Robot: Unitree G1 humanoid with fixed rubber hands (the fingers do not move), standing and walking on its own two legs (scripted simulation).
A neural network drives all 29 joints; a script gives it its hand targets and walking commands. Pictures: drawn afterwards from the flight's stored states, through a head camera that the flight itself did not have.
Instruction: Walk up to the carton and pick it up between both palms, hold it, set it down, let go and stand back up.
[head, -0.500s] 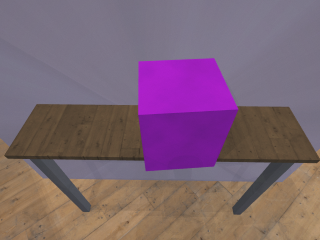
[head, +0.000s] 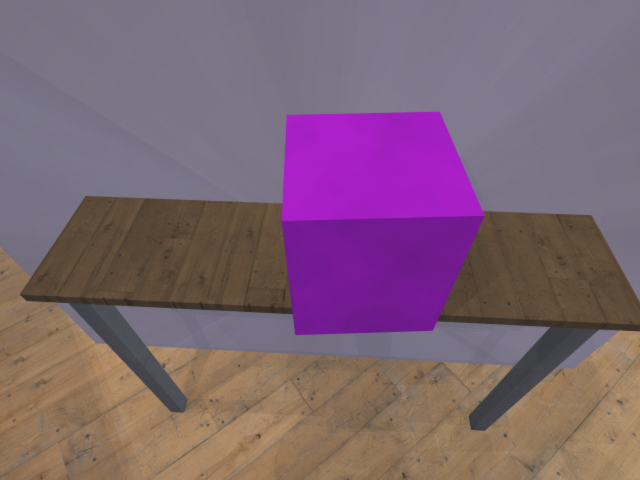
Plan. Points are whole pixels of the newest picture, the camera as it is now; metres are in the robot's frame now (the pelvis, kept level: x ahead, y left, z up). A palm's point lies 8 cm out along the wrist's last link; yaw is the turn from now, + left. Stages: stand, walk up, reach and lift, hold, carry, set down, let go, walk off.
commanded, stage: walk up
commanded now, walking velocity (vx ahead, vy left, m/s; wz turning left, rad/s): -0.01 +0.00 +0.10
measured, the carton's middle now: (363, 228) +0.45 -0.05 +0.06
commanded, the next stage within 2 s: stand in 1.62 s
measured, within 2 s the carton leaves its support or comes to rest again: neither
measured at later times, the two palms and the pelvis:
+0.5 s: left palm out of the picture -0.01 +0.22 -0.15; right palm out of the picture +0.02 -0.22 -0.15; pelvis -0.01 +0.00 -0.01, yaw +2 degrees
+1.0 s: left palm out of the picture -0.03 +0.21 -0.15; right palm out of the picture +0.04 -0.22 -0.14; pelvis +0.00 -0.01 +0.00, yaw +4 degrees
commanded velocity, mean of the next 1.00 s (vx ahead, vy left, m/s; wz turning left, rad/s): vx -0.01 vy -0.01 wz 0.10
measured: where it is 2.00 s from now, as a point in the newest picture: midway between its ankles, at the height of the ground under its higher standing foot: outside the picture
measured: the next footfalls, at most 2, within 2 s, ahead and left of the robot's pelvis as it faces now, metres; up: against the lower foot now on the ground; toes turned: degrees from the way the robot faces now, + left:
right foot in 1.20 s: +0.04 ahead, -0.18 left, +0.00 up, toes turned +1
left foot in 1.50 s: +0.01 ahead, +0.03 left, +0.00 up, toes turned +5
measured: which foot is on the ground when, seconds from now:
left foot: down 0.00-1.00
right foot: down 0.00-0.90, up 0.92-1.00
